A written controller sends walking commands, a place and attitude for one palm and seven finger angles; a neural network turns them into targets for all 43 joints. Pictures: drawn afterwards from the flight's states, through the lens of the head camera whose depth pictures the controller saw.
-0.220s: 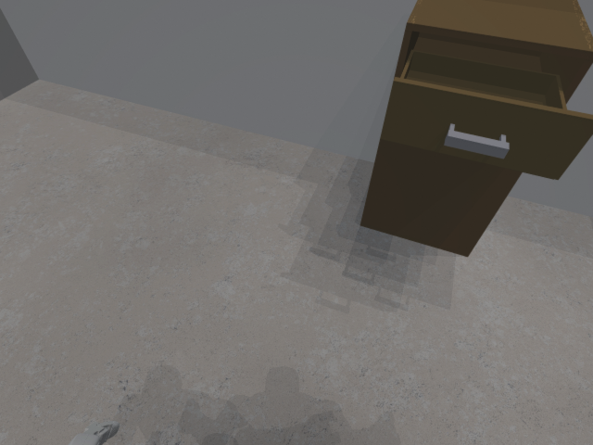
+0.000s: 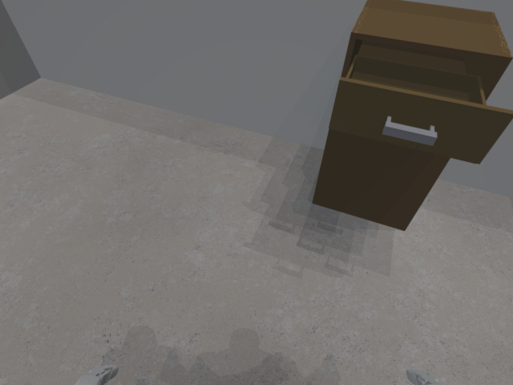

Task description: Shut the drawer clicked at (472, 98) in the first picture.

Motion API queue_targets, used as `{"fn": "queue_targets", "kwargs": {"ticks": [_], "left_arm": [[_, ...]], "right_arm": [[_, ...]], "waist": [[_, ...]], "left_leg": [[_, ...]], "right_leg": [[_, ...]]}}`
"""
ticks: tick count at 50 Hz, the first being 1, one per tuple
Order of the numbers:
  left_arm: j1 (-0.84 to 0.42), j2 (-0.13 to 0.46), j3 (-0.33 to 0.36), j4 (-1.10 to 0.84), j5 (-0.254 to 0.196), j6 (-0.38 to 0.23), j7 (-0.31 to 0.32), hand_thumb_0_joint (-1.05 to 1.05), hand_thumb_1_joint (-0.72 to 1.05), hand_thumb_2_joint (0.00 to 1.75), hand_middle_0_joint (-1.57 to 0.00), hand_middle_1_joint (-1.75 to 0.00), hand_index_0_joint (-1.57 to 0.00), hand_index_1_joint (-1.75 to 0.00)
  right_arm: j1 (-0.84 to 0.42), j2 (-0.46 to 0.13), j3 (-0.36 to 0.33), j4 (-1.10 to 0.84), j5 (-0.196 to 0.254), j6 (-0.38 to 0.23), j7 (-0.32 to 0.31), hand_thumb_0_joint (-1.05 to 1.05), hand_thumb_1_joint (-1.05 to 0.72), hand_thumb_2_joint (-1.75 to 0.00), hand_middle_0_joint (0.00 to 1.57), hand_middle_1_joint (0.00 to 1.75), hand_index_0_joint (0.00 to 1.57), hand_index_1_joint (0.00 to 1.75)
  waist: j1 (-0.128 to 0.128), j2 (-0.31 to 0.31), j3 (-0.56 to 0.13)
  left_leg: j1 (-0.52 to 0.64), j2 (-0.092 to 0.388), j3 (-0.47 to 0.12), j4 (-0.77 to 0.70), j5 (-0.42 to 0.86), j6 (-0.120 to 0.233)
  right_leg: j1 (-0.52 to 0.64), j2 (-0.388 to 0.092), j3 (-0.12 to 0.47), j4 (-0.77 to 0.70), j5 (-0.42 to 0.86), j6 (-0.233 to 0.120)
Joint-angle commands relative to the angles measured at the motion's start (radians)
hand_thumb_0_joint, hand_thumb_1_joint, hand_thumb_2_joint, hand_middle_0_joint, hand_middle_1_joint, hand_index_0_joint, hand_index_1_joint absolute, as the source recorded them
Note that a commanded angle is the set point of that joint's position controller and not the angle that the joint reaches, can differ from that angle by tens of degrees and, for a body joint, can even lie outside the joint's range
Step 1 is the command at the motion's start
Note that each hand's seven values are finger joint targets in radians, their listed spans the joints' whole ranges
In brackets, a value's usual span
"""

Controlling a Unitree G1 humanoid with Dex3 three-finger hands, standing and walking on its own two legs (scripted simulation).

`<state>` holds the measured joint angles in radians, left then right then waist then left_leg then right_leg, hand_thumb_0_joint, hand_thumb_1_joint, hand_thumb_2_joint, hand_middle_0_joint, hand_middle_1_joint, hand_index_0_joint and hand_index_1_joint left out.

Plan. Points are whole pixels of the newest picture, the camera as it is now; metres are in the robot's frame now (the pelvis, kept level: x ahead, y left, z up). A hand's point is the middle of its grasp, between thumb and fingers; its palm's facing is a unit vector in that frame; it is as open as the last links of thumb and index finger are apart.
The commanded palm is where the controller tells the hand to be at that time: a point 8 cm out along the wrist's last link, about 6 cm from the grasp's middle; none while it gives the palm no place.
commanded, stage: stand and wait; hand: left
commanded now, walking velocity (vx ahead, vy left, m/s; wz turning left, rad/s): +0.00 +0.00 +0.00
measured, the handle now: (409, 128) +0.76 -0.37 -0.01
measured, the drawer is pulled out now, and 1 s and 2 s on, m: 0.30 0.30 0.30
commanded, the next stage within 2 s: look at it before walking up in 0.62 s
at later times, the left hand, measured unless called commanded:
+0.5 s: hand out of the picture +0.04 +0.24 -0.15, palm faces -0.03 -0.94 -0.34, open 7.4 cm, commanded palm none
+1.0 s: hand out of the picture +0.06 +0.22 -0.15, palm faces -0.03 -0.94 -0.33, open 7.4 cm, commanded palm none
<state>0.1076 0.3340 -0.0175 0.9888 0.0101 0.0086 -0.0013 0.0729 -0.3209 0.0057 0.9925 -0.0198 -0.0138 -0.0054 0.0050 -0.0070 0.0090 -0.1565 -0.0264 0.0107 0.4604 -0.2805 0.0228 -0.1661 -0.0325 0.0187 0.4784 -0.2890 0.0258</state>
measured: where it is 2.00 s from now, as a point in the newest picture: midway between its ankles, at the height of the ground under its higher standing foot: outside the picture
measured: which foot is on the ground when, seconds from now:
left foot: down 0.00-1.00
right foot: down 0.00-1.00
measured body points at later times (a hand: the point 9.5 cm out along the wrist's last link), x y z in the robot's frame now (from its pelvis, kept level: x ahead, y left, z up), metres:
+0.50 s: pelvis -0.02 -0.01 +0.01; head -0.01 -0.02 +0.45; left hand +0.04 +0.29 -0.13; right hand +0.05 -0.31 -0.13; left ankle -0.02 +0.11 -0.74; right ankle -0.02 -0.14 -0.74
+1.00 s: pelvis -0.02 -0.02 +0.01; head -0.02 -0.02 +0.46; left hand +0.06 +0.27 -0.12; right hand +0.06 -0.31 -0.13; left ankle -0.02 +0.11 -0.74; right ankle -0.02 -0.14 -0.74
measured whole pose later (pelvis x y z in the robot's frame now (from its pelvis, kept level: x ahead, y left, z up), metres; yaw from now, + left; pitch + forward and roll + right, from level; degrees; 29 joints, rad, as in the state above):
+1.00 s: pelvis -0.02 -0.02 +0.01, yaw +0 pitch -1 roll +0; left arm 0.12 0.34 -0.01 1.08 0.01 0.00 -0.01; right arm 0.12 -0.33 0.01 1.11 -0.01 -0.01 0.00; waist 0.00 0.00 0.03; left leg -0.14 0.01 0.00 0.37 -0.20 -0.01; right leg -0.16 0.00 0.01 0.39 -0.21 0.00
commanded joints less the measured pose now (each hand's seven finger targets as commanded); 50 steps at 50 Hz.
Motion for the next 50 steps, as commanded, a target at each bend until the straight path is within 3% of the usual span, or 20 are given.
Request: {"fn": "queue_targets", "kwargs": {"ticks": [1, 23, 39, 50], "left_arm": [[-0.034, 0.211, 0.058, -0.063, 0.003, -0.026, 0.018, 0.0, 0.9, 0.9, -0.2, -0.3, -0.2, -0.3], [-0.017, 0.219, 0.051, 0.02, 0.0, -0.033, 0.012, 0.0, 0.9, 0.9, -0.2, -0.3, -0.2, -0.3], [-0.02, 0.214, 0.053, 0.027, 0.001, -0.037, 0.013, 0.0, 0.9, 0.9, -0.2, -0.3, -0.2, -0.3], [-0.02, 0.212, 0.053, 0.026, 0.001, -0.038, 0.013, 0.0, 0.9, 0.9, -0.2, -0.3, -0.2, -0.3]], "right_arm": [[-0.041, -0.218, -0.056, -0.058, 0.006, -0.024, -0.012, 0.0, -0.9, -0.9, 0.2, 0.3, 0.2, 0.3], [-0.005, -0.226, -0.045, 0.038, 0.011, -0.021, -0.007, 0.0, -0.9, -0.9, 0.2, 0.3, 0.2, 0.3], [0.004, -0.222, -0.043, 0.053, 0.012, -0.023, -0.007, 0.0, -0.9, -0.9, 0.2, 0.3, 0.2, 0.3], [-0.002, -0.22, -0.043, 0.052, 0.011, -0.024, -0.007, 0.0, -0.9, -0.9, 0.2, 0.3, 0.2, 0.3]], "waist": [[-0.006, 0.007, -0.076], [-0.005, 0.004, -0.028], [-0.004, -0.011, -0.033], [-0.003, 0.012, -0.043]], "left_leg": [[0.034, 0.131, -0.091, -0.082, 0.321, 0.02], [0.01, 0.136, -0.109, -0.15, 0.142, 0.007], [0.017, 0.14, -0.107, -0.15, 0.171, 0.001], [0.03, 0.143, -0.102, -0.152, 0.195, -0.001]], "right_leg": [[0.019, -0.078, 0.056, -0.056, 0.284, -0.056], [0.001, -0.085, 0.094, -0.149, 0.123, -0.059], [0.004, -0.085, 0.098, -0.158, 0.152, -0.059], [0.015, -0.086, 0.096, -0.158, 0.189, -0.058]]}}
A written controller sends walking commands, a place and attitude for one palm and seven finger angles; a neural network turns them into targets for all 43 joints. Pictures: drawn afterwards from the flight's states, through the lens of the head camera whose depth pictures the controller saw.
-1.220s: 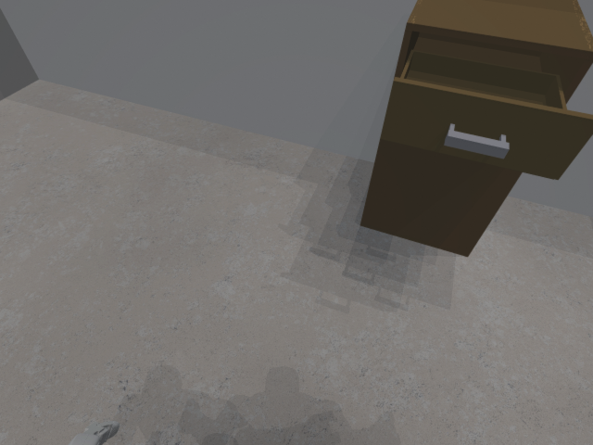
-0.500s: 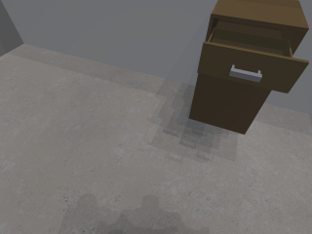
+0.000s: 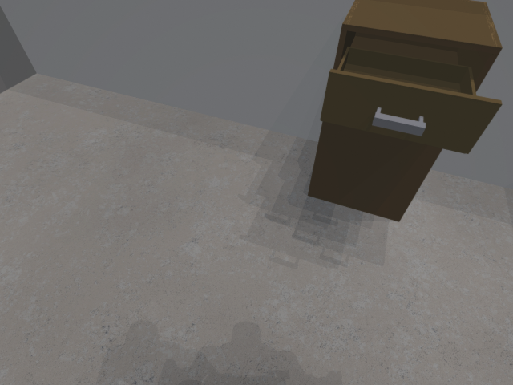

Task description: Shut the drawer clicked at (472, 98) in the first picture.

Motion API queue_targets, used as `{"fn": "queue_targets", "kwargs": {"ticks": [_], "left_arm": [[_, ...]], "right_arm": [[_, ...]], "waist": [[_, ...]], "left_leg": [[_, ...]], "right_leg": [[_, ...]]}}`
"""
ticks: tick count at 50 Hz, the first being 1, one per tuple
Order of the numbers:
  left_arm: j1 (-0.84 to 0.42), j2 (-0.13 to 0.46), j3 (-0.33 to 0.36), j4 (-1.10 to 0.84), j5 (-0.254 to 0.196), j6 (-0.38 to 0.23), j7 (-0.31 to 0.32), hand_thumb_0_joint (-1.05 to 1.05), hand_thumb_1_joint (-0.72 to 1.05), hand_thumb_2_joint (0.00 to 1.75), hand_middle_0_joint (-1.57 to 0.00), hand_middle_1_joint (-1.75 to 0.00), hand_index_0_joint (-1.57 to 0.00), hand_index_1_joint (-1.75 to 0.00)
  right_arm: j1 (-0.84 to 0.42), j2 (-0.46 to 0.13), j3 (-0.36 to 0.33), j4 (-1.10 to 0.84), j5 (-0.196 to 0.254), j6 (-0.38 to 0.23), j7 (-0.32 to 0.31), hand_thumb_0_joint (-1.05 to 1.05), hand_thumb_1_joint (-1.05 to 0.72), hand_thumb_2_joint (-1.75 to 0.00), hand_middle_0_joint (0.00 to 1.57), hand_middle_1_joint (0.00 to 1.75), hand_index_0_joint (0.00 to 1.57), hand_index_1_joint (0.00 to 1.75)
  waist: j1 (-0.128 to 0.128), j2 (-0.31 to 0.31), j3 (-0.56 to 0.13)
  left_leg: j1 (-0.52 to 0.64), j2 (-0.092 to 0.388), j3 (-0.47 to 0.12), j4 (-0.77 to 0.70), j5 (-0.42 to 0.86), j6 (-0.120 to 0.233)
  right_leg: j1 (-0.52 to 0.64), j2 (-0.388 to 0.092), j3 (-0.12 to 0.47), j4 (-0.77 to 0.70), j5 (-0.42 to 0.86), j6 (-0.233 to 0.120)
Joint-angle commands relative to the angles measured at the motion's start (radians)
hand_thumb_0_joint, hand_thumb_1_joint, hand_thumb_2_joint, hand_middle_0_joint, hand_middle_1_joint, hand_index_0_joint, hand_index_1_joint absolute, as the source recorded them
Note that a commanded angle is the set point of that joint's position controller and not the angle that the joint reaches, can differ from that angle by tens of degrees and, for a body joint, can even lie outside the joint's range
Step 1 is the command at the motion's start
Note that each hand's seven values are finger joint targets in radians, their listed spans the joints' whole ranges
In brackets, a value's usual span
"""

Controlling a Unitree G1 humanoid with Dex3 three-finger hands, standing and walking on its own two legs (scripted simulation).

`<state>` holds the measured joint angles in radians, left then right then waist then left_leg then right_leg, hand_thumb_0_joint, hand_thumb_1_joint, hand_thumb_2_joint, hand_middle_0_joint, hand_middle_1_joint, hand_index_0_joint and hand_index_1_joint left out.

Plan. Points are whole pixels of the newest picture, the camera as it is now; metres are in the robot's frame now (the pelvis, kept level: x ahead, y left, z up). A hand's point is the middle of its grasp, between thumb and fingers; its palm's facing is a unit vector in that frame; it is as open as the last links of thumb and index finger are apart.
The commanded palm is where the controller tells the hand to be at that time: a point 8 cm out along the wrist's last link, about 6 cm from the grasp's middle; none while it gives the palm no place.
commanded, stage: look at it before walking up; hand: left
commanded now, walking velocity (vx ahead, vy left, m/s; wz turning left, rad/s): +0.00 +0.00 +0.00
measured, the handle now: (398, 119) +0.78 -0.34 -0.01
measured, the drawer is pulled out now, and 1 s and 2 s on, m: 0.30 0.30 0.30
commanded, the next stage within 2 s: walk to a spot facing it in 0.22 s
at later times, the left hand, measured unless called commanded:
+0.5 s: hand out of the picture +0.08 +0.24 -0.16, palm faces -0.05 -0.94 -0.33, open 7.4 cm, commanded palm none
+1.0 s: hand out of the picture +0.06 +0.17 -0.17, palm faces -0.24 -0.94 -0.25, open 7.4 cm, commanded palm none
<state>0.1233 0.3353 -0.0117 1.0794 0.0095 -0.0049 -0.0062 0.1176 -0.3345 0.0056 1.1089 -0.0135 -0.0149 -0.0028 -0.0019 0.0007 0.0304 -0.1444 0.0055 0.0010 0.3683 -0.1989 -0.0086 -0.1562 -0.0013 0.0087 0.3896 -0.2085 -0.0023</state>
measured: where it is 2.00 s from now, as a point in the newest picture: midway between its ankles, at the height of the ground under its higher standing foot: outside the picture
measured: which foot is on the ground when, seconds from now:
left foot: down 0.00-0.72, up 0.74-1.00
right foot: down 0.00-1.00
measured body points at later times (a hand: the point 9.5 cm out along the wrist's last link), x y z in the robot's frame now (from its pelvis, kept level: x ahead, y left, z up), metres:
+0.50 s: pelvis +0.00 +0.00 +0.00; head +0.02 +0.00 +0.45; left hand +0.08 +0.29 -0.14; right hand +0.08 -0.29 -0.14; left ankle +0.00 +0.13 -0.75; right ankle +0.00 -0.12 -0.75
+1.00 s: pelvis -0.03 -0.01 -0.01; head +0.01 -0.04 +0.44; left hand +0.07 +0.22 -0.15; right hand +0.00 -0.29 -0.15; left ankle +0.00 +0.14 -0.68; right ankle -0.01 -0.10 -0.75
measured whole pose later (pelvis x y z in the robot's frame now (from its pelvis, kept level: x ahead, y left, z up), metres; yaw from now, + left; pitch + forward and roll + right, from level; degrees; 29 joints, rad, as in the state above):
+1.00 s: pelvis -0.03 -0.01 -0.01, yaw -18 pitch +1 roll +2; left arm 0.28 0.20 0.05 0.92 0.02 0.04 -0.01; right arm 0.13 -0.23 -0.06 0.94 -0.02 0.04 -0.02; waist 0.04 0.00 0.07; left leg -0.45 0.03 -0.01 0.97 -0.39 -0.07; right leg -0.33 0.08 0.10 0.49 -0.18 -0.06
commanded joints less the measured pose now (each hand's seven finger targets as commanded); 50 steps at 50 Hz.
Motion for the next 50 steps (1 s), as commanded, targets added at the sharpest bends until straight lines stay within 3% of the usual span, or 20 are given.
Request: {"fn": "queue_targets", "kwargs": {"ticks": [1, 18, 21, 24, 28, 29, 30, 31, 32, 33, 34, 35, 36, 37, 38, 40, 41, 44, 45, 50], "left_arm": [[-0.038, 0.212, 0.047, -0.063, 0.002, -0.024, 0.017, 0.0, 0.9, 0.9, -0.2, -0.3, -0.2, -0.3], [-0.029, 0.213, 0.051, -0.064, 0.001, -0.021, 0.017, 0.0, 0.9, 0.9, -0.2, -0.3, -0.2, -0.3], [0.035, 0.108, 0.041, -0.07, 0.003, 0.011, 0.022, 0.0, 0.9, 0.9, -0.2, -0.3, -0.2, -0.3], [0.06, 0.11, 0.055, -0.111, 0.006, 0.029, 0.02, 0.0, 0.9, 0.9, -0.2, -0.3, -0.2, -0.3], [0.073, 0.085, 0.07, -0.169, 0.011, 0.042, 0.009, 0.0, 0.9, 0.9, -0.2, -0.3, -0.2, -0.3], [0.079, 0.072, 0.071, -0.178, 0.01, 0.043, 0.006, 0.0, 0.9, 0.9, -0.2, -0.3, -0.2, -0.3], [0.092, 0.053, 0.073, -0.189, 0.01, 0.048, 0.003, 0.0, 0.9, 0.9, -0.2, -0.3, -0.2, -0.3], [0.098, 0.038, 0.079, -0.199, 0.011, 0.051, 0.0, 0.0, 0.9, 0.9, -0.2, -0.3, -0.2, -0.3], [0.111, 0.031, 0.084, -0.207, 0.009, 0.053, -0.003, 0.0, 0.9, 0.9, -0.2, -0.3, -0.2, -0.3], [0.144, 0.021, 0.089, -0.206, 0.011, 0.049, -0.006, 0.0, 0.9, 0.9, -0.2, -0.3, -0.2, -0.3], [0.203, 0.024, 0.093, -0.194, 0.014, 0.043, -0.008, 0.0, 0.9, 0.9, -0.2, -0.3, -0.2, -0.3], [0.251, 0.071, 0.106, -0.184, 0.021, 0.028, -0.004, 0.0, 0.9, 0.9, -0.2, -0.3, -0.2, -0.3], [0.267, 0.178, 0.125, -0.193, 0.027, 0.012, 0.012, 0.0, 0.9, 0.9, -0.2, -0.3, -0.2, -0.3], [0.284, 0.162, 0.125, -0.202, 0.011, 0.015, 0.024, 0.0, 0.9, 0.9, -0.2, -0.3, -0.2, -0.3], [0.212, 0.144, 0.123, -0.213, 0.014, 0.02, 0.025, 0.0, 0.9, 0.9, -0.2, -0.3, -0.2, -0.3], [0.13, 0.092, 0.114, -0.239, 0.012, 0.017, 0.026, 0.0, 0.9, 0.9, -0.2, -0.3, -0.2, -0.3], [0.135, 0.079, 0.112, -0.241, 0.01, 0.015, 0.024, 0.0, 0.9, 0.9, -0.2, -0.3, -0.2, -0.3], [0.159, 0.079, 0.119, -0.232, 0.014, 0.014, 0.025, 0.0, 0.9, 0.9, -0.2, -0.3, -0.2, -0.3], [0.176, 0.08, 0.12, -0.227, 0.014, 0.016, 0.022, 0.0, 0.9, 0.9, -0.2, -0.3, -0.2, -0.3], [0.183, 0.087, 0.129, -0.229, 0.018, 0.026, 0.018, 0.0, 0.9, 0.9, -0.2, -0.3, -0.2, -0.3]], "right_arm": [[-0.047, -0.206, -0.042, -0.064, 0.005, -0.023, -0.01, 0.0, -0.9, -0.9, 0.2, 0.3, 0.2, 0.3], [-0.045, -0.211, -0.046, -0.061, 0.005, -0.023, -0.016, 0.0, -0.9, -0.9, 0.2, 0.3, 0.2, 0.3], [0.023, -0.094, -0.035, -0.071, 0.003, -0.002, -0.022, 0.0, -0.9, -0.9, 0.2, 0.3, 0.2, 0.3], [0.05, -0.102, -0.054, -0.113, 0.003, 0.013, -0.029, 0.0, -0.9, -0.9, 0.2, 0.3, 0.2, 0.3], [0.04, -0.117, -0.079, -0.172, -0.001, 0.02, -0.033, 0.0, -0.9, -0.9, 0.2, 0.3, 0.2, 0.3], [0.037, -0.124, -0.086, -0.181, 0.0, 0.019, -0.032, 0.0, -0.9, -0.9, 0.2, 0.3, 0.2, 0.3], [0.024, -0.127, -0.092, -0.192, -0.001, 0.015, -0.031, 0.0, -0.9, -0.9, 0.2, 0.3, 0.2, 0.3], [0.011, -0.126, -0.096, -0.203, -0.003, 0.013, -0.029, 0.0, -0.9, -0.9, 0.2, 0.3, 0.2, 0.3], [-0.004, -0.121, -0.097, -0.216, -0.005, 0.012, -0.029, 0.0, -0.9, -0.9, 0.2, 0.3, 0.2, 0.3], [-0.023, -0.117, -0.099, -0.226, -0.009, 0.013, -0.029, 0.0, -0.9, -0.9, 0.2, 0.3, 0.2, 0.3], [-0.036, -0.114, -0.102, -0.231, -0.008, 0.016, -0.027, 0.0, -0.9, -0.9, 0.2, 0.3, 0.2, 0.3], [-0.027, -0.08, -0.098, -0.24, -0.002, 0.026, -0.024, 0.0, -0.9, -0.9, 0.2, 0.3, 0.2, 0.3], [-0.014, 0.007, -0.082, -0.28, 0.004, 0.027, -0.017, 0.0, -0.9, -0.9, 0.2, 0.3, 0.2, 0.3], [-0.044, -0.028, -0.084, -0.286, 0.006, 0.036, -0.025, 0.0, -0.9, -0.9, 0.2, 0.3, 0.2, 0.3], [-0.06, -0.019, -0.089, -0.276, 0.007, 0.035, -0.024, 0.0, -0.9, -0.9, 0.2, 0.3, 0.2, 0.3], [-0.009, -0.016, -0.089, -0.247, -0.001, 0.031, -0.019, 0.0, -0.9, -0.9, 0.2, 0.3, 0.2, 0.3], [-0.003, -0.007, -0.088, -0.24, -0.003, 0.032, -0.019, 0.0, -0.9, -0.9, 0.2, 0.3, 0.2, 0.3], [0.011, 0.017, -0.086, -0.239, 0.0, 0.034, -0.022, 0.0, -0.9, -0.9, 0.2, 0.3, 0.2, 0.3], [-0.004, 0.022, -0.085, -0.241, 0.0, 0.035, -0.022, 0.0, -0.9, -0.9, 0.2, 0.3, 0.2, 0.3], [-0.017, 0.022, -0.083, -0.266, 0.005, 0.027, -0.027, 0.0, -0.9, -0.9, 0.2, 0.3, 0.2, 0.3]], "waist": [[0.003, 0.0, -0.064], [0.001, 0.001, -0.073], [-0.003, -0.014, -0.067], [-0.007, -0.001, -0.07], [-0.005, 0.07, -0.046], [-0.001, 0.12, -0.05], [0.009, 0.172, -0.046], [0.014, 0.203, -0.035], [0.024, 0.199, -0.024], [0.046, 0.166, -0.024], [0.076, 0.112, -0.049], [0.092, -0.066, -0.04], [0.077, -0.369, -0.029], [0.098, -0.267, -0.06], [0.064, -0.213, -0.015], [0.019, -0.106, -0.042], [0.022, -0.086, -0.06], [0.026, -0.093, -0.095], [0.039, -0.093, -0.095], [0.05, -0.137, -0.103]], "left_leg": [[0.018, 0.111, -0.096, -0.063, 0.115, 0.031], [0.067, 0.123, -0.069, -0.045, 0.182, 0.026], [0.055, 0.129, -0.011, 0.02, 0.182, 0.007], [0.04, 0.147, 0.002, 0.064, 0.157, 0.012], [0.004, 0.217, -0.032, 0.052, 0.09, 0.052], [-0.01, 0.26, -0.058, 0.028, 0.113, 0.078], [-0.018, 0.317, -0.083, 0.004, 0.162, 0.118], [-0.046, 0.361, -0.086, -0.006, 0.206, 0.154], [-0.091, 0.373, -0.068, 0.011, 0.229, 0.162], [-0.115, 0.351, -0.027, 0.076, 0.254, 0.139], [-0.145, 0.31, 0.033, 0.185, 0.217, 0.094], [-0.238, 0.198, 0.123, 0.426, 0.046, 0.013], [-0.476, 0.028, 0.14, 0.691, -0.383, -0.056], [-0.423, 0.047, -0.029, 0.762, -0.384, -0.039], [-0.449, 0.056, -0.048, 0.816, -0.325, -0.038], [-0.419, 0.077, -0.044, 0.793, -0.208, -0.05], [-0.395, 0.07, -0.032, 0.768, -0.186, -0.056], [-0.369, 0.054, -0.014, 0.675, -0.192, -0.065], [-0.363, 0.044, -0.009, 0.652, -0.19, -0.064], [-0.323, 0.026, -0.012, 0.5, -0.217, -0.058]], "right_leg": [[0.005, -0.116, 0.105, -0.068, 0.108, -0.029], [0.007, -0.112, 0.113, -0.055, 0.22, -0.034], [-0.04, -0.107, 0.135, 0.009, 0.289, -0.025], [-0.094, -0.085, 0.151, 0.082, 0.292, -0.029], [-0.198, -0.024, 0.121, 0.23, 0.187, -0.016], [-0.208, -0.004, 0.084, 0.311, 0.109, -0.008], [-0.233, 0.013, 0.038, 0.408, -0.1, 0.005], [-0.232, 0.004, 0.002, 0.479, -0.245, 0.016], [-0.198, -0.025, 0.006, 0.482, -0.286, 0.013], [-0.144, -0.035, -0.003, 0.405, -0.25, 0.009], [-0.065, -0.03, -0.021, 0.276, -0.129, 0.005], [-0.002, -0.098, 0.102, 0.076, 0.083, -0.019], [0.039, -0.354, 0.543, -0.071, 0.35, -0.134], [-0.03, -0.358, 0.567, -0.122, 0.267, -0.198], [-0.069, -0.321, 0.557, -0.118, 0.137, -0.218], [-0.056, -0.248, 0.425, -0.075, 0.149, -0.199], [-0.054, -0.22, 0.393, -0.063, 0.184, -0.186], [-0.016, -0.199, 0.369, -0.043, 0.23, -0.187], [-0.011, -0.184, 0.378, -0.044, 0.232, -0.182], [-0.001, -0.169, 0.435, -0.052, 0.184, -0.186]]}}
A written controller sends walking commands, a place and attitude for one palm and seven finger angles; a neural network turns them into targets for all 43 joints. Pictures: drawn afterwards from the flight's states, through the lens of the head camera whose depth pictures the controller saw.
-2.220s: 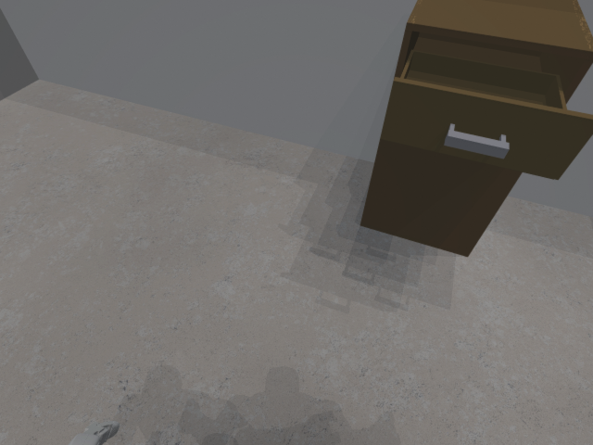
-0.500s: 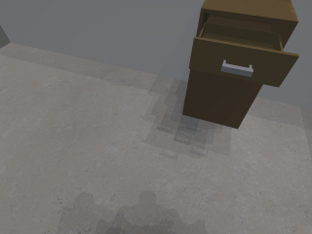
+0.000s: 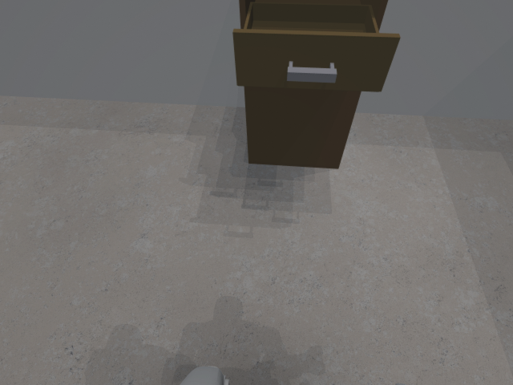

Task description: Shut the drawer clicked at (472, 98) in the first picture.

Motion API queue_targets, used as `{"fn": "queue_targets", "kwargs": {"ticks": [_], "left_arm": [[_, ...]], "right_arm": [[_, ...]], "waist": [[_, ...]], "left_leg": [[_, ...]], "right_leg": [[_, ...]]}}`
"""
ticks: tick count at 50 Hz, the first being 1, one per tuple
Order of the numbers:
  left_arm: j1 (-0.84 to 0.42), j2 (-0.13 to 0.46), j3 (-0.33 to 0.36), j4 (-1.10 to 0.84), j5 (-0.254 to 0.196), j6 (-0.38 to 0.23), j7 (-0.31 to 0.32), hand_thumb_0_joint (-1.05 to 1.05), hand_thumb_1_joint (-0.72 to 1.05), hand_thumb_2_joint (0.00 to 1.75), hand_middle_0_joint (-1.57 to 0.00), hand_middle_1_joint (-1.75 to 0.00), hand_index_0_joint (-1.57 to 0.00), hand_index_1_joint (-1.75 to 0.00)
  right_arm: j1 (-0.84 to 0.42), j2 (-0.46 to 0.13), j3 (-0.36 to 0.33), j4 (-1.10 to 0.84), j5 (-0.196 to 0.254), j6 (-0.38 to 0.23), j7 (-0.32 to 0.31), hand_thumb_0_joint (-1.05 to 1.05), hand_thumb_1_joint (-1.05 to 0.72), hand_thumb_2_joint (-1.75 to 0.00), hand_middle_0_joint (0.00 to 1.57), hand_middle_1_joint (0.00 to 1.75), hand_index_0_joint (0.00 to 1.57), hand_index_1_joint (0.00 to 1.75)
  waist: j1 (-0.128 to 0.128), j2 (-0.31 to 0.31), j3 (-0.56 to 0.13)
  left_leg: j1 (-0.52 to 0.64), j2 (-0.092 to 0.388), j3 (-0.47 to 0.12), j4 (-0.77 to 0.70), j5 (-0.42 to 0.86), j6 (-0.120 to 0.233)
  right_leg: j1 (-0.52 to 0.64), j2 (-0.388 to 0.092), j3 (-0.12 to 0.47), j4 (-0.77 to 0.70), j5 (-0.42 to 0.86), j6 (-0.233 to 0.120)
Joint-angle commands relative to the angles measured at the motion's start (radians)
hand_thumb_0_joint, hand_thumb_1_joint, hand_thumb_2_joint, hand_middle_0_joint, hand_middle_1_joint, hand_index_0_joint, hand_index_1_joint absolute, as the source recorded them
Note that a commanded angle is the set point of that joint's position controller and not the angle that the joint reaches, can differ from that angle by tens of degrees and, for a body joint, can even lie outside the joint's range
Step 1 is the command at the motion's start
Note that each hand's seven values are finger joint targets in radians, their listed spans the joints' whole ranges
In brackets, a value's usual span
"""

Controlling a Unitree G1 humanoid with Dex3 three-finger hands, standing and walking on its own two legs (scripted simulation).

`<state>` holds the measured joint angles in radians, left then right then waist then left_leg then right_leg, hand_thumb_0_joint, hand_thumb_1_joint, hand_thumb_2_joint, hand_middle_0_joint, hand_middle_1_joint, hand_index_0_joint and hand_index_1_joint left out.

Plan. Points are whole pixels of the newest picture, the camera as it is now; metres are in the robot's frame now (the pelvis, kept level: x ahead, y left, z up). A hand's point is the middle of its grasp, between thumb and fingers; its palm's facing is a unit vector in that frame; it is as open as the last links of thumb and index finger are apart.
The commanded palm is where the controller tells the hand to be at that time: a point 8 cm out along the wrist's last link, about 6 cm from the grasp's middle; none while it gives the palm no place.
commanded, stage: walk to a spot facing it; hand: left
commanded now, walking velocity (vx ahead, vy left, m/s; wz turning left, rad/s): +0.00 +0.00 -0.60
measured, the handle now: (311, 70) +0.87 -0.06 -0.01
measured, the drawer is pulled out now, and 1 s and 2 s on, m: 0.30 0.30 0.30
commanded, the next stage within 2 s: turn to face it in 1.52 s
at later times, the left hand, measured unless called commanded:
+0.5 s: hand (151, 382) +0.13 +0.21 -0.16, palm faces -0.31 -0.92 -0.22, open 7.4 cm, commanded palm none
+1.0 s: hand (184, 350) +0.19 +0.17 -0.19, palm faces -0.50 -0.85 -0.18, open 7.4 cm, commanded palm none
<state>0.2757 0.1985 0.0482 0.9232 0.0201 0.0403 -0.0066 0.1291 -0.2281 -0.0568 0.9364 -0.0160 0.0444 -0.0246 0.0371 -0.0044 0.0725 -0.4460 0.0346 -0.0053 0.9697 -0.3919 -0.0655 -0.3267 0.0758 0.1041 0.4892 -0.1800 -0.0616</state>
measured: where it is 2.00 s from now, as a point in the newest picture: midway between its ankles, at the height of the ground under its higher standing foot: (343, 349)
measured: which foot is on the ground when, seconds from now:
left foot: up 0.00-0.16, down 0.18-0.56, up 0.58-0.96, down 0.98-1.00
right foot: down 0.00-0.18, up 0.20-0.54, down 0.56-0.96, up 0.98-1.00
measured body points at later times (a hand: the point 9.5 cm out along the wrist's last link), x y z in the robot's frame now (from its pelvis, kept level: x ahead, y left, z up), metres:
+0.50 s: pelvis -0.03 +0.03 +0.00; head +0.01 +0.03 +0.44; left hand +0.15 +0.25 -0.14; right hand -0.06 -0.22 -0.14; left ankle -0.02 +0.16 -0.74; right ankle -0.06 -0.10 -0.71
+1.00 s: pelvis +0.09 +0.00 -0.02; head +0.12 +0.01 +0.43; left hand +0.22 +0.21 -0.18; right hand +0.04 -0.27 -0.13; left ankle +0.21 +0.05 -0.74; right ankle -0.06 -0.08 -0.73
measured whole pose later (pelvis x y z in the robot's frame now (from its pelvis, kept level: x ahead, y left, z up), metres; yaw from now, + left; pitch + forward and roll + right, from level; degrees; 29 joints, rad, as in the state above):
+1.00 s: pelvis +0.09 +0.00 -0.02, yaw -36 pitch +0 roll -1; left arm 0.37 0.23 0.07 1.01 0.02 0.01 -0.02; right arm 0.20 -0.22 -0.04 0.88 -0.03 -0.05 0.01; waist 0.03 -0.03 0.02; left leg -0.38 0.08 0.09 0.61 -0.25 -0.01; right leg -0.19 0.03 0.11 0.69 -0.46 -0.01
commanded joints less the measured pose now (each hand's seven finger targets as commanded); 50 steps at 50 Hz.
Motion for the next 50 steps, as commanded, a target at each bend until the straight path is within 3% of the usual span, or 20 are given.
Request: {"fn": "queue_targets", "kwargs": {"ticks": [1, 7, 9, 10, 12, 14, 21, 24, 26, 27, 28, 29, 31, 35, 43, 46, 47, 48, 49, 50], "left_arm": [[0.026, 0.228, 0.071, -0.074, 0.008, -0.017, 0.018, 0.0, 0.9, 0.9, -0.2, -0.3, -0.2, -0.3], [-0.087, 0.216, 0.068, -0.112, -0.001, -0.002, 0.013, 0.0, 0.9, 0.9, -0.2, -0.3, -0.2, -0.3], [-0.075, 0.141, 0.058, -0.15, 0.001, 0.0, -0.003, 0.0, 0.9, 0.9, -0.2, -0.3, -0.2, -0.3], [-0.091, 0.184, 0.073, -0.136, 0.016, 0.004, -0.006, 0.0, 0.9, 0.9, -0.2, -0.3, -0.2, -0.3], [-0.047, 0.17, 0.08, -0.102, 0.014, 0.008, -0.023, 0.0, 0.9, 0.9, -0.2, -0.3, -0.2, -0.3], [-0.05, 0.144, 0.066, -0.096, 0.009, 0.014, -0.032, 0.0, 0.9, 0.9, -0.2, -0.3, -0.2, -0.3], [-0.188, 0.108, 0.041, -0.142, 0.0, 0.012, -0.038, 0.0, 0.9, 0.9, -0.2, -0.3, -0.2, -0.3], [-0.187, 0.11, 0.039, -0.142, 0.002, 0.002, -0.046, 0.0, 0.9, 0.9, -0.2, -0.3, -0.2, -0.3], [-0.094, 0.12, 0.047, -0.112, 0.005, -0.01, -0.047, 0.0, 0.9, 0.9, -0.2, -0.3, -0.2, -0.3], [0.015, 0.187, 0.062, -0.075, 0.009, -0.025, -0.038, 0.0, 0.9, 0.9, -0.2, -0.3, -0.2, -0.3], [0.115, 0.336, 0.09, -0.048, 0.011, -0.04, -0.019, 0.0, 0.9, 0.9, -0.2, -0.3, -0.2, -0.3], [0.19, 0.353, 0.097, -0.039, -0.011, -0.037, 0.002, 0.0, 0.9, 0.9, -0.2, -0.3, -0.2, -0.3], [0.069, 0.29, 0.081, -0.058, -0.005, -0.044, 0.008, 0.0, 0.9, 0.9, -0.2, -0.3, -0.2, -0.3], [-0.025, 0.221, 0.055, -0.067, 0.001, -0.074, 0.002, 0.0, 0.9, 0.9, -0.2, -0.3, -0.2, -0.3], [0.038, 0.227, 0.057, -0.022, 0.005, -0.084, 0.0, 0.0, 0.9, 0.9, -0.2, -0.3, -0.2, -0.3], [-0.008, 0.224, 0.066, -0.02, 0.004, -0.077, 0.002, 0.0, 0.9, 0.9, -0.2, -0.3, -0.2, -0.3], [-0.011, 0.19, 0.06, -0.024, 0.0, -0.075, -0.001, 0.0, 0.9, 0.9, -0.2, -0.3, -0.2, -0.3], [0.009, 0.116, 0.052, -0.037, -0.012, -0.069, -0.012, 0.0, 0.9, 0.9, -0.2, -0.3, -0.2, -0.3], [0.024, 0.082, 0.039, -0.064, -0.009, -0.071, -0.02, 0.0, 0.9, 0.9, -0.2, -0.3, -0.2, -0.3], [-0.009, 0.109, 0.048, -0.059, 0.0, -0.071, -0.02, 0.0, 0.9, 0.9, -0.2, -0.3, -0.2, -0.3]], "right_arm": [[-0.025, -0.082, -0.021, -0.098, 0.01, -0.033, -0.007, 0.0, -0.9, -0.9, 0.2, 0.3, 0.2, 0.3], [0.166, -0.115, -0.024, -0.069, 0.02, -0.059, -0.023, 0.0, -0.9, -0.9, 0.2, 0.3, 0.2, 0.3], [0.121, -0.257, -0.046, -0.117, 0.006, -0.055, -0.022, 0.0, -0.9, -0.9, 0.2, 0.3, 0.2, 0.3], [0.074, -0.223, -0.037, -0.126, -0.002, -0.057, -0.021, 0.0, -0.9, -0.9, 0.2, 0.3, 0.2, 0.3], [-0.013, -0.161, -0.016, -0.146, -0.008, -0.063, -0.023, 0.0, -0.9, -0.9, 0.2, 0.3, 0.2, 0.3], [0.003, -0.135, -0.01, -0.141, -0.005, -0.068, -0.023, 0.0, -0.9, -0.9, 0.2, 0.3, 0.2, 0.3], [0.151, -0.197, -0.042, -0.08, -0.01, -0.06, -0.01, 0.0, -0.9, -0.9, 0.2, 0.3, 0.2, 0.3], [0.16, -0.217, -0.049, -0.066, -0.014, -0.056, 0.0, 0.0, -0.9, -0.9, 0.2, 0.3, 0.2, 0.3], [0.135, -0.215, -0.046, -0.062, -0.014, -0.055, 0.005, 0.0, -0.9, -0.9, 0.2, 0.3, 0.2, 0.3], [0.135, -0.18, -0.036, -0.07, -0.004, -0.054, 0.014, 0.0, -0.9, -0.9, 0.2, 0.3, 0.2, 0.3], [0.098, -0.09, -0.006, -0.127, 0.004, -0.052, 0.024, 0.0, -0.9, -0.9, 0.2, 0.3, 0.2, 0.3], [-0.013, -0.141, -0.006, -0.176, -0.008, -0.049, 0.02, 0.0, -0.9, -0.9, 0.2, 0.3, 0.2, 0.3], [-0.066, -0.145, -0.02, -0.161, -0.008, -0.058, 0.029, 0.0, -0.9, -0.9, 0.2, 0.3, 0.2, 0.3], [0.069, -0.108, -0.023, -0.093, -0.015, -0.054, 0.042, 0.0, -0.9, -0.9, 0.2, 0.3, 0.2, 0.3], [-0.005, -0.082, -0.019, -0.14, -0.006, -0.083, 0.05, 0.0, -0.9, -0.9, 0.2, 0.3, 0.2, 0.3], [0.109, -0.088, -0.022, -0.108, -0.002, -0.102, 0.036, 0.0, -0.9, -0.9, 0.2, 0.3, 0.2, 0.3], [0.223, -0.13, -0.03, -0.067, -0.004, -0.111, 0.02, 0.0, -0.9, -0.9, 0.2, 0.3, 0.2, 0.3], [0.371, -0.243, -0.055, -0.03, -0.02, -0.12, 0.006, 0.0, -0.9, -0.9, 0.2, 0.3, 0.2, 0.3], [0.444, -0.306, -0.054, -0.023, -0.017, -0.11, 0.004, 0.0, -0.9, -0.9, 0.2, 0.3, 0.2, 0.3], [0.374, -0.262, -0.045, -0.028, -0.018, -0.105, 0.001, 0.0, -0.9, -0.9, 0.2, 0.3, 0.2, 0.3]], "waist": [[0.011, -0.136, -0.15], [-0.08, -0.102, -0.192], [-0.061, 0.284, -0.107], [-0.055, 0.216, -0.068], [0.006, 0.129, -0.041], [-0.001, 0.15, -0.045], [-0.083, 0.202, -0.061], [-0.085, 0.21, -0.09], [-0.024, 0.17, -0.103], [0.027, 0.005, -0.156], [0.078, -0.389, -0.168], [0.124, -0.298, -0.154], [0.066, -0.166, -0.033], [-0.032, -0.124, -0.029], [-0.007, -0.145, 0.001], [-0.065, -0.12, -0.037], [-0.11, -0.026, -0.087], [-0.164, 0.256, -0.191], [-0.156, 0.381, -0.191], [-0.146, 0.296, -0.144]], "left_leg": [[-0.002, -0.013, -0.006, -0.144, -0.032, 0.004], [0.407, 0.006, -0.03, -0.597, 0.109, 0.056], [0.396, 0.432, -0.423, -0.776, 0.066, 0.191], [0.271, 0.436, -0.407, -0.768, 0.129, 0.228], [0.212, 0.292, -0.165, -0.709, 0.281, 0.2], [0.254, 0.232, -0.045, -0.664, 0.44, 0.185], [0.37, 0.293, 0.04, -0.58, 0.639, 0.205], [0.332, 0.319, 0.045, -0.571, 0.375, 0.181], [0.218, 0.299, 0.103, -0.447, 0.173, 0.126], [0.052, 0.249, 0.188, -0.236, 0.061, 0.063], [-0.306, 0.083, 0.236, 0.104, -0.305, -0.006], [-0.366, 0.093, 0.066, 0.204, -0.267, 0.004], [-0.36, 0.126, 0.008, 0.235, -0.095, 0.012], [-0.159, 0.11, 0.062, 0.076, 0.084, -0.016], [-0.055, 0.058, 0.072, -0.224, 0.114, -0.004], [0.209, 0.02, 0.092, -0.426, 0.137, 0.007], [0.412, 0.031, 0.078, -0.513, 0.131, 0.016], [0.601, 0.284, -0.22, -0.621, -0.059, 0.077], [0.613, 0.481, -0.493, -0.747, -0.202, 0.152], [0.496, 0.502, -0.529, -0.813, -0.357, 0.18]], "right_leg": [[0.169, -0.24, 0.358, -0.152, 0.158, -0.126], [-0.083, -0.136, 0.325, -0.044, 0.051, -0.011], [-0.355, 0.03, 0.0, 0.394, -0.371, 0.097], [-0.331, -0.028, 0.021, 0.559, -0.343, 0.114], [-0.288, -0.046, -0.02, 0.734, -0.227, 0.127], [-0.295, -0.061, -0.058, 0.737, -0.193, 0.137], [-0.162, -0.104, -0.168, 0.357, -0.251, 0.128], [-0.045, -0.086, -0.207, 0.211, -0.276, 0.101], [0.146, -0.059, -0.24, 0.039, -0.166, 0.075], [0.381, -0.143, -0.131, -0.082, -0.176, 0.03], [0.554, -0.442, 0.361, -0.225, -0.236, -0.095], [0.473, -0.516, 0.493, -0.274, -0.209, -0.167], [0.3, -0.426, 0.405, -0.299, -0.435, -0.169], [0.136, -0.296, 0.151, -0.276, -0.174, -0.112], [0.121, -0.277, 0.197, -0.255, -0.16, -0.112], [0.041, -0.236, 0.184, -0.13, -0.104, -0.079], [-0.042, -0.168, 0.141, 0.033, -0.05, -0.046], [-0.196, -0.038, 0.016, 0.35, -0.212, 0.007], [-0.346, 0.002, -0.074, 0.607, -0.414, 0.043], [-0.379, -0.054, -0.034, 0.736, -0.367, 0.033]]}}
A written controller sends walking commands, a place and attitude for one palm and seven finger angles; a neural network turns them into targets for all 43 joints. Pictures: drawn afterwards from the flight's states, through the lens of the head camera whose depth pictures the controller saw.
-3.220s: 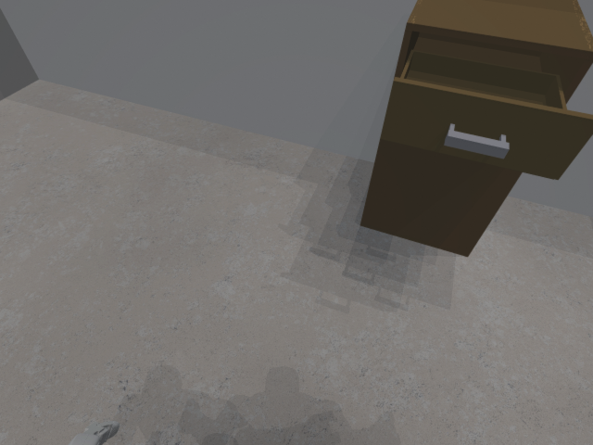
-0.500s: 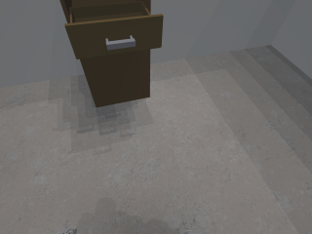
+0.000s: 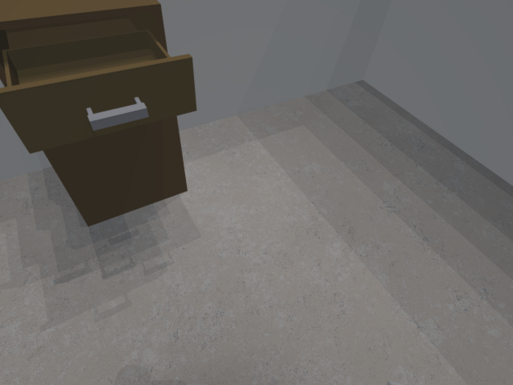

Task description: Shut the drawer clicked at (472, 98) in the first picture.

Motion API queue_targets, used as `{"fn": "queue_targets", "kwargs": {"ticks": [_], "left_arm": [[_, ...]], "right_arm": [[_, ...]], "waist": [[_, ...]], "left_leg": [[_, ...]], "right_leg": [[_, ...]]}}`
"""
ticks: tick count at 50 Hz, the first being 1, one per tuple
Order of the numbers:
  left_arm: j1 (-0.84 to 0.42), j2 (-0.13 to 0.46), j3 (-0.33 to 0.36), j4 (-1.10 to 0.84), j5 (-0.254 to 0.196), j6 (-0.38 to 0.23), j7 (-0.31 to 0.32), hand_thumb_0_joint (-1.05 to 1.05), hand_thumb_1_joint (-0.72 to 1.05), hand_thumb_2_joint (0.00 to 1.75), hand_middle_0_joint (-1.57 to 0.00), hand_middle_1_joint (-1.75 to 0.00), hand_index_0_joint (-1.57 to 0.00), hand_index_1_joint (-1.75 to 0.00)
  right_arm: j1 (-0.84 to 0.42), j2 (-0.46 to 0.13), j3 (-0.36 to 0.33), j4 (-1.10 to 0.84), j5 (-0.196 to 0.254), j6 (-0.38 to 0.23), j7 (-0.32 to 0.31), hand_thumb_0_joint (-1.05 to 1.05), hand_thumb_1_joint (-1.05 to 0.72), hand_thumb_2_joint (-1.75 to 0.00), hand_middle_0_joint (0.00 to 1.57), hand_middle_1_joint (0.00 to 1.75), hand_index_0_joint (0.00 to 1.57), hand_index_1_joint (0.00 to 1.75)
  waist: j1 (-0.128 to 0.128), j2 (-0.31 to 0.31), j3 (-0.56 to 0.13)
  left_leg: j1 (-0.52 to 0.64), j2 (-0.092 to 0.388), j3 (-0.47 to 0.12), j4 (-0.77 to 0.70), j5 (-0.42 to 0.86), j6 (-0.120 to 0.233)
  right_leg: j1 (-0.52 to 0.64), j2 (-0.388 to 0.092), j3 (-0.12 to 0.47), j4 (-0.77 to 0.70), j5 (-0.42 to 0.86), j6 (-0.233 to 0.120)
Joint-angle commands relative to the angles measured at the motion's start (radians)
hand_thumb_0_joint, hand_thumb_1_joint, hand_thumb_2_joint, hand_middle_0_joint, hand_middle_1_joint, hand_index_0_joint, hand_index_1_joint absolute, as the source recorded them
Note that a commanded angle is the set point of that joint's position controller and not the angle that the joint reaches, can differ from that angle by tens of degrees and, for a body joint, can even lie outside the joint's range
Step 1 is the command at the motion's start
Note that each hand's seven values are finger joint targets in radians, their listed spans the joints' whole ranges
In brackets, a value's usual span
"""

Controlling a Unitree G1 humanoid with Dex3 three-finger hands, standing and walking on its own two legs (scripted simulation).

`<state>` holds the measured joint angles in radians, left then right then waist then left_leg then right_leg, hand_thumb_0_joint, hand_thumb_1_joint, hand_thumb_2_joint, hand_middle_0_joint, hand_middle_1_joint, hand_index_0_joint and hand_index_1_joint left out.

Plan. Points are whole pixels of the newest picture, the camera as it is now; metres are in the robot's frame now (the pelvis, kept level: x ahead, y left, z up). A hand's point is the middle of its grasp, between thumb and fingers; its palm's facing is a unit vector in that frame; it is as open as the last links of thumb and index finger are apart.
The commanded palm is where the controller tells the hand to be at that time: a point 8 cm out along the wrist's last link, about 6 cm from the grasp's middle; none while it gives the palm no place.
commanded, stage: walk to a spot facing it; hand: left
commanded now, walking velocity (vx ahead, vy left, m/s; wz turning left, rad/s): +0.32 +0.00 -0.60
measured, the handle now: (116, 111) +0.67 +0.40 +0.01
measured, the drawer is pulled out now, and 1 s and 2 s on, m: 0.30 0.30 0.30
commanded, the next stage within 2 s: turn to face it in 0.52 s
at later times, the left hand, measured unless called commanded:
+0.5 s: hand (235, 257) +0.40 +0.08 -0.16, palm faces -0.38 -0.91 -0.18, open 7.4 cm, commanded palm none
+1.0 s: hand (228, 245) +0.44 +0.10 -0.18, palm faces -0.21 -0.97 -0.15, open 7.3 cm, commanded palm none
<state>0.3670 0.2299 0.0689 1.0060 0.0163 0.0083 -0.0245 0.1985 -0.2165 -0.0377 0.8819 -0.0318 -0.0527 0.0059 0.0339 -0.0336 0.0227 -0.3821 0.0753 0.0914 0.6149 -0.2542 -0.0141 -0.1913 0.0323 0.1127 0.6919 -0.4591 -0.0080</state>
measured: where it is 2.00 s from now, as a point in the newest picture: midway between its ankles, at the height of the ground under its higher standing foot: (279, 364)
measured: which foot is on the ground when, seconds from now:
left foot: down 0.00-0.50, up 0.52-0.90, down 0.92-1.00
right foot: up 0.00-0.48, down 0.50-0.94, up 0.96-1.00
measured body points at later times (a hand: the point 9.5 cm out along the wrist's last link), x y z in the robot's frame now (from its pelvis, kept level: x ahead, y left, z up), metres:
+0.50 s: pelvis +0.19 -0.04 -0.01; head +0.24 -0.06 +0.43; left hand +0.42 +0.13 -0.14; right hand +0.01 -0.21 -0.15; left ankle +0.07 +0.11 -0.70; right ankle +0.28 -0.15 -0.73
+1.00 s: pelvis +0.34 -0.06 +0.00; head +0.35 -0.03 +0.45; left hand +0.45 +0.15 -0.16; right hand +0.34 -0.30 -0.13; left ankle +0.42 +0.00 -0.72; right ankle +0.27 -0.15 -0.70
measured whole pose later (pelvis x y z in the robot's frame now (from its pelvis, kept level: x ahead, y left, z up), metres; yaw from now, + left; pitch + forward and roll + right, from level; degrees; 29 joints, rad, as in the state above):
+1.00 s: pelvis +0.34 -0.06 +0.00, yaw -17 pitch -1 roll -2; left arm 0.23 0.18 0.04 1.01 0.01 0.01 0.02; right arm 0.20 -0.15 -0.02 0.98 -0.03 0.01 0.00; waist 0.01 -0.03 0.02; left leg -0.36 0.02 0.08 0.63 -0.25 0.06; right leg -0.26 -0.02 -0.13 0.74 -0.49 0.01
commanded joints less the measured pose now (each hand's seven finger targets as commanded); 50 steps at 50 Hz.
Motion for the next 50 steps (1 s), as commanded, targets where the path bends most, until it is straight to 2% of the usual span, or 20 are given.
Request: {"fn": "queue_targets", "kwargs": {"ticks": [1, 3, 5, 12, 17, 19, 21, 22, 23, 24, 25, 26, 29, 32, 36, 44, 45, 47, 48, 50], "left_arm": [[-0.16, 0.082, 0.035, -0.136, 0.009, -0.039, -0.01, 0.0, 0.9, 0.9, -0.2, -0.3, -0.2, -0.3], [-0.121, 0.056, 0.038, -0.109, 0.017, -0.024, -0.029, 0.0, 0.9, 0.9, -0.2, -0.3, -0.2, -0.3], [-0.084, 0.029, 0.033, -0.09, 0.017, -0.008, -0.032, 0.0, 0.9, 0.9, -0.2, -0.3, -0.2, -0.3], [-0.238, -0.012, 0.022, -0.142, 0.021, 0.009, -0.037, 0.0, 0.9, 0.9, -0.2, -0.3, -0.2, -0.3], [-0.399, -0.027, 0.008, -0.182, 0.015, -0.002, -0.04, 0.0, 0.9, 0.9, -0.2, -0.3, -0.2, -0.3], [-0.394, -0.015, 0.009, -0.182, 0.014, -0.008, -0.037, 0.0, 0.9, 0.9, -0.2, -0.3, -0.2, -0.3], [-0.3, 0.009, 0.017, -0.158, 0.015, -0.018, -0.034, 0.0, 0.9, 0.9, -0.2, -0.3, -0.2, -0.3], [-0.191, 0.036, 0.025, -0.129, 0.018, -0.028, -0.028, 0.0, 0.9, 0.9, -0.2, -0.3, -0.2, -0.3], [-0.031, 0.1, 0.043, -0.083, 0.019, -0.043, -0.022, 0.0, 0.9, 0.9, -0.2, -0.3, -0.2, -0.3], [0.087, 0.225, 0.067, -0.061, 0.017, -0.054, -0.005, 0.0, 0.9, 0.9, -0.2, -0.3, -0.2, -0.3], [0.133, 0.303, 0.079, -0.047, -0.011, -0.048, 0.006, 0.0, 0.9, 0.9, -0.2, -0.3, -0.2, -0.3], [0.072, 0.295, 0.079, -0.076, -0.014, -0.043, 0.016, 0.0, 0.9, 0.9, -0.2, -0.3, -0.2, -0.3], [-0.141, 0.174, 0.045, -0.13, -0.01, -0.05, 0.03, 0.0, 0.9, 0.9, -0.2, -0.3, -0.2, -0.3], [-0.203, 0.13, 0.025, -0.13, 0.005, -0.06, 0.032, 0.0, 0.9, 0.9, -0.2, -0.3, -0.2, -0.3], [-0.185, 0.082, 0.004, -0.101, 0.002, -0.065, 0.035, 0.0, 0.9, 0.9, -0.2, -0.3, -0.2, -0.3], [-0.116, 0.087, -0.003, -0.037, -0.001, -0.038, 0.054, 0.0, 0.9, 0.9, -0.2, -0.3, -0.2, -0.3], [-0.101, 0.082, 0.0, -0.038, -0.003, -0.029, 0.055, 0.0, 0.9, 0.9, -0.2, -0.3, -0.2, -0.3], [-0.042, 0.017, -0.003, -0.056, -0.011, -0.014, 0.054, 0.0, 0.9, 0.9, -0.2, -0.3, -0.2, -0.3], [-0.093, 0.037, -0.003, -0.072, -0.004, -0.009, 0.057, 0.0, 0.9, 0.9, -0.2, -0.3, -0.2, -0.3], [-0.148, 0.059, 0.015, -0.086, 0.006, -0.006, 0.049, 0.0, 0.9, 0.9, -0.2, -0.3, -0.2, -0.3]], "right_arm": [[0.241, -0.211, -0.052, 0.018, 0.0, -0.012, -0.03, 0.0, -0.9, -0.9, 0.2, 0.3, 0.2, 0.3], [0.14, -0.119, -0.027, 0.009, 0.004, -0.024, -0.031, 0.0, -0.9, -0.9, 0.2, 0.3, 0.2, 0.3], [0.141, -0.09, -0.022, 0.022, 0.01, -0.037, -0.034, 0.0, -0.9, -0.9, 0.2, 0.3, 0.2, 0.3], [0.248, -0.081, -0.029, 0.09, 0.012, -0.044, -0.035, 0.0, -0.9, -0.9, 0.2, 0.3, 0.2, 0.3], [0.302, -0.088, -0.031, 0.125, -0.001, -0.029, -0.03, 0.0, -0.9, -0.9, 0.2, 0.3, 0.2, 0.3], [0.295, -0.101, -0.038, 0.128, -0.002, -0.024, -0.028, 0.0, -0.9, -0.9, 0.2, 0.3, 0.2, 0.3], [0.267, -0.135, -0.047, 0.116, 0.001, -0.022, -0.028, 0.0, -0.9, -0.9, 0.2, 0.3, 0.2, 0.3], [0.25, -0.156, -0.051, 0.104, 0.006, -0.02, -0.026, 0.0, -0.9, -0.9, 0.2, 0.3, 0.2, 0.3], [0.233, -0.161, -0.049, 0.087, 0.015, -0.017, -0.016, 0.0, -0.9, -0.9, 0.2, 0.3, 0.2, 0.3], [0.256, -0.094, -0.035, 0.053, 0.033, -0.014, -0.004, 0.0, -0.9, -0.9, 0.2, 0.3, 0.2, 0.3], [0.176, -0.059, -0.03, 0.008, 0.036, -0.017, -0.016, 0.0, -0.9, -0.9, 0.2, 0.3, 0.2, 0.3], [0.147, -0.082, -0.032, -0.007, 0.03, -0.02, -0.023, 0.0, -0.9, -0.9, 0.2, 0.3, 0.2, 0.3], [0.105, -0.075, -0.034, 0.016, 0.009, 0.013, -0.022, 0.0, -0.9, -0.9, 0.2, 0.3, 0.2, 0.3], [0.201, -0.04, -0.023, 0.058, 0.002, 0.05, -0.022, 0.0, -0.9, -0.9, 0.2, 0.3, 0.2, 0.3], [0.184, -0.016, -0.009, 0.076, 0.006, 0.056, -0.015, 0.0, -0.9, -0.9, 0.2, 0.3, 0.2, 0.3], [0.043, -0.022, -0.003, 0.071, 0.014, 0.043, -0.005, 0.0, -0.9, -0.9, 0.2, 0.3, 0.2, 0.3], [0.076, -0.048, -0.007, 0.076, 0.012, 0.044, -0.003, 0.0, -0.9, -0.9, 0.2, 0.3, 0.2, 0.3], [0.102, -0.162, -0.031, 0.056, 0.001, 0.052, -0.006, 0.0, -0.9, -0.9, 0.2, 0.3, 0.2, 0.3], [0.13, -0.162, -0.035, 0.065, -0.002, 0.055, -0.017, 0.0, -0.9, -0.9, 0.2, 0.3, 0.2, 0.3], [0.099, -0.156, -0.038, 0.047, 0.001, 0.058, -0.025, 0.0, -0.9, -0.9, 0.2, 0.3, 0.2, 0.3]], "waist": [[-0.123, 0.234, 0.024], [-0.049, 0.183, 0.088], [-0.027, 0.173, 0.051], [-0.054, 0.129, 0.081], [-0.103, 0.138, 0.128], [-0.091, 0.167, 0.106], [-0.036, 0.167, 0.029], [0.015, 0.164, -0.049], [0.096, 0.103, -0.156], [0.132, -0.108, -0.285], [0.129, -0.171, -0.325], [0.106, -0.119, -0.29], [-0.013, 0.042, -0.089], [-0.091, -0.026, -0.07], [-0.098, -0.068, -0.078], [-0.034, -0.035, 0.016], [-0.043, 0.039, 0.003], [-0.032, 0.311, -0.012], [-0.07, 0.349, -0.039], [-0.063, 0.218, -0.032]], "left_leg": [[0.307, 0.406, -0.529, -0.474, -0.484, 0.116], [0.2, 0.313, -0.275, -0.462, -0.271, 0.071], [0.207, 0.273, -0.109, -0.435, -0.065, 0.064], [0.373, 0.285, 0.061, -0.412, 0.242, 0.118], [0.389, 0.288, 0.155, -0.37, 0.373, 0.116], [0.414, 0.296, 0.183, -0.311, 0.518, 0.105], [0.448, 0.292, 0.233, -0.145, 0.809, 0.09], [0.421, 0.279, 0.251, 0.022, 0.896, 0.067], [0.274, 0.254, 0.263, 0.264, 0.788, 0.021], [-0.08, 0.126, 0.235, 0.582, 0.035, -0.028], [-0.293, 0.022, 0.101, 0.85, -0.392, -0.052], [-0.315, 0.066, -0.037, 0.868, -0.286, -0.039], [-0.206, 0.137, -0.072, 0.728, -0.117, -0.051], [-0.114, 0.11, -0.049, 0.598, -0.072, -0.062], [-0.08, 0.073, -0.041, 0.439, 0.01, -0.052], [0.111, 0.017, -0.028, -0.043, 0.078, -0.027], [0.176, 0.034, -0.059, -0.102, 0.203, -0.013], [0.224, 0.276, -0.376, -0.246, 0.43, 0.135], [0.227, 0.298, -0.513, -0.34, 0.353, 0.199], [0.189, 0.265, -0.495, -0.345, 0.219, 0.213]], "right_leg": [[-0.53, -0.055, -0.054, 0.591, 0.012, -0.022], [-0.489, -0.105, -0.081, 0.584, 0.152, -0.008], [-0.459, -0.116, -0.097, 0.57, 0.22, 0.01], [-0.593, -0.159, -0.159, 0.348, 0.31, 0.042], [-0.494, -0.121, -0.233, 0.086, 0.29, 0.007], [-0.427, -0.091, -0.258, 0.033, 0.259, -0.02], [-0.28, -0.027, -0.302, -0.021, 0.201, -0.057], [-0.111, 0.005, -0.323, -0.073, 0.208, -0.075], [0.186, -0.005, -0.301, -0.147, 0.299, -0.096], [0.506, -0.279, 0.097, -0.176, 0.407, -0.19], [0.568, -0.467, 0.434, -0.257, 0.718, -0.29], [0.468, -0.45, 0.371, -0.293, 0.682, -0.285], [0.048, -0.332, 0.171, -0.366, 0.518, -0.217], [-0.131, -0.257, 0.021, -0.4, 0.552, -0.178], [-0.123, -0.216, -0.051, -0.412, 0.557, -0.161], [-0.05, -0.284, -0.107, -0.328, 0.45, -0.1], [-0.076, -0.262, -0.145, -0.249, 0.376, -0.065], [-0.214, -0.103, -0.263, 0.004, -0.022, 0.038], [-0.268, -0.057, -0.212, 0.217, -0.175, 0.049], [-0.343, -0.094, -0.123, 0.406, -0.101, 0.044]]}}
